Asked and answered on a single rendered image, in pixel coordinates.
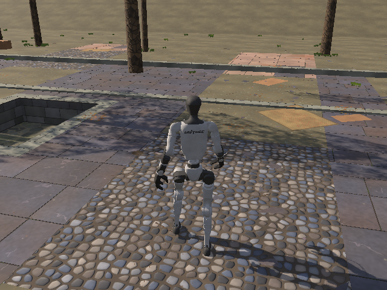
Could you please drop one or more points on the right robot upper arm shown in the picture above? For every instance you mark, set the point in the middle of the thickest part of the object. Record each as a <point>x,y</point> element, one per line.
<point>212,127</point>

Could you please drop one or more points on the robot right hand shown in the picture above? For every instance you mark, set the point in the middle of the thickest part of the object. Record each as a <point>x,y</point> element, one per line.
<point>219,165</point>

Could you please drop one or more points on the robot right forearm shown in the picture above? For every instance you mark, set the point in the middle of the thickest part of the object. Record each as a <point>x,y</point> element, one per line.
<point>220,156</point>

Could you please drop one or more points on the left robot thigh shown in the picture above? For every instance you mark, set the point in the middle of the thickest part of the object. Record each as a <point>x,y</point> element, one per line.
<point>179,177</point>

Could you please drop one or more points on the left robot foot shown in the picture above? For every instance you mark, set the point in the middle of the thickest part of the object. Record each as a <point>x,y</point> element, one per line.
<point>176,230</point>

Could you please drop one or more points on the robot left forearm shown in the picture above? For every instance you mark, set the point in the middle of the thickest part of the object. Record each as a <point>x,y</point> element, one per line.
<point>163,163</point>

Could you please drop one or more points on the robot left hand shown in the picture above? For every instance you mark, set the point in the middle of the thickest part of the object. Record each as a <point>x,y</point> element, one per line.
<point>158,182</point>

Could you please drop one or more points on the left robot upper arm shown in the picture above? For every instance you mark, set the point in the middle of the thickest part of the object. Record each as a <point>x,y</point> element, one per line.
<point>171,138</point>

